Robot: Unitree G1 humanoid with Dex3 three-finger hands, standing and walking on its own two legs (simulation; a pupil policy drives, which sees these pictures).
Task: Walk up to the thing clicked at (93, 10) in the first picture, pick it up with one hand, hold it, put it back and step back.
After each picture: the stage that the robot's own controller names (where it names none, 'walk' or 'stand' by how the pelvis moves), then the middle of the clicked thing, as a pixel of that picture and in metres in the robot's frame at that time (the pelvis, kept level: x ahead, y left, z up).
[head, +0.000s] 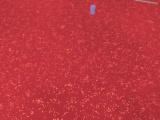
stand; (92, 9) +2.04 -0.10 -0.72
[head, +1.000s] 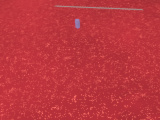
walk; (77, 23) +1.89 +0.24 -0.70
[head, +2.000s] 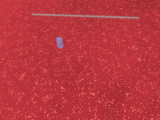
walk; (60, 42) +1.28 +0.36 -0.71
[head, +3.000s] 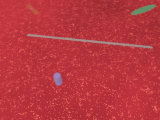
walk; (57, 79) +0.80 +0.30 -0.72
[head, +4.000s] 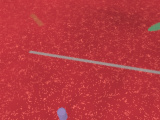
walk; (62, 114) +0.46 +0.22 -0.71
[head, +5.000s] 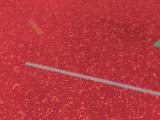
stand; out of the picture +0.27 +0.18 -0.71
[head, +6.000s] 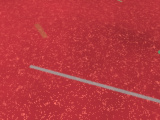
stand; out of the picture +0.27 +0.18 -0.72
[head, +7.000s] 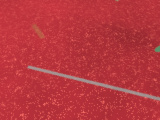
stand; out of the picture +0.28 +0.19 -0.73
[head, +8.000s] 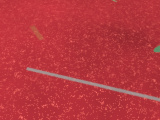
stand; out of the picture +0.27 +0.19 -0.73
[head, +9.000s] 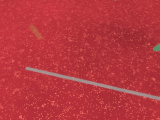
stand; out of the picture +0.26 +0.19 -0.73
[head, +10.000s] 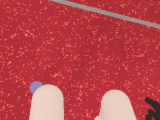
go down; (38, 88) +0.32 +0.22 -0.42
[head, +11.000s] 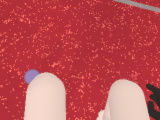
go down; (34, 79) +0.33 +0.24 -0.31
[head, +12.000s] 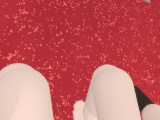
close in; out of the picture +0.30 +0.27 -0.22
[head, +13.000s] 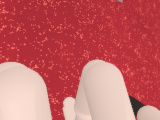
close; out of the picture +0.32 +0.26 -0.21
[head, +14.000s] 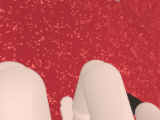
lift; out of the picture +0.32 +0.27 -0.21
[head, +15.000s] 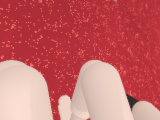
lift; out of the picture +0.31 +0.27 -0.22
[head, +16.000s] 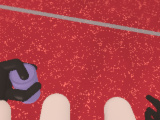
lift; (26, 84) +0.30 +0.20 -0.01
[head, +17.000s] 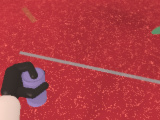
hold; (35, 87) +0.31 +0.18 +0.01
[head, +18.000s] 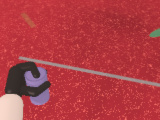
hold; (38, 86) +0.32 +0.17 +0.01
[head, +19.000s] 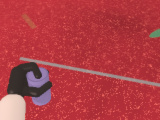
hold; (39, 86) +0.32 +0.17 +0.01
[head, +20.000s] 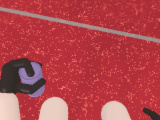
crouch; (33, 80) +0.33 +0.19 -0.06
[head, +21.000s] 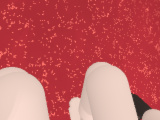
lower; out of the picture +0.33 +0.28 -0.20
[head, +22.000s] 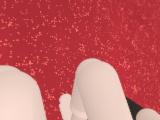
lower; out of the picture +0.35 +0.28 -0.21
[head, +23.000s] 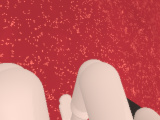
lower; out of the picture +0.34 +0.29 -0.21
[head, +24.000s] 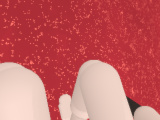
lower; out of the picture +0.34 +0.29 -0.22
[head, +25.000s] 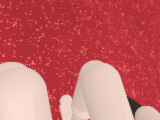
loosen; out of the picture +0.32 +0.28 -0.22
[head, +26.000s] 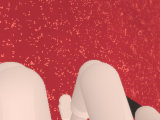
withdraw; out of the picture +0.38 +0.26 -0.25
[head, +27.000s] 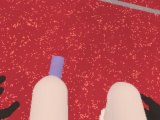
walk; (56, 68) +0.42 +0.16 -0.38
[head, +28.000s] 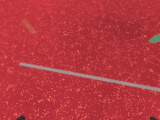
stand; out of the picture +0.34 +0.09 -0.68
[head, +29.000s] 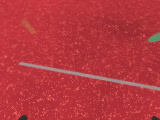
stand; out of the picture +0.34 +0.07 -0.69
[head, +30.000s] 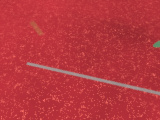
stand; out of the picture +0.35 +0.03 -0.73
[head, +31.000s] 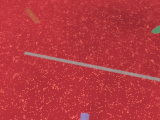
walk; out of the picture +0.37 +0.00 -0.73
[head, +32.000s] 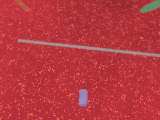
walk; (83, 97) +0.50 +0.03 -0.72
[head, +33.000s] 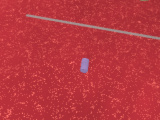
walk; (84, 65) +0.80 +0.00 -0.72
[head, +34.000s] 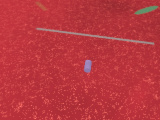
stand; (87, 66) +1.02 +0.02 -0.73
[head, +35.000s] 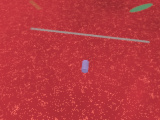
stand; (85, 66) +0.99 +0.02 -0.75
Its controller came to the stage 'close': yes
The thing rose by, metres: 0.72
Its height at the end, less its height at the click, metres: -0.02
